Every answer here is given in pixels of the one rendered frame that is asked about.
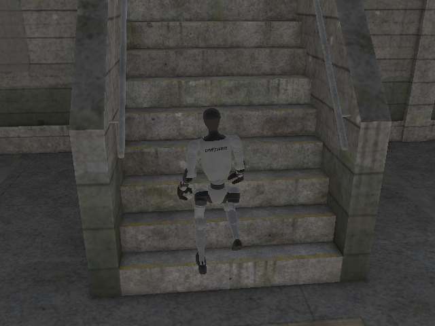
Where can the stairs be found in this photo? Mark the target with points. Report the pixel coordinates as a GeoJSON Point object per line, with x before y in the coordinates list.
{"type": "Point", "coordinates": [243, 58]}

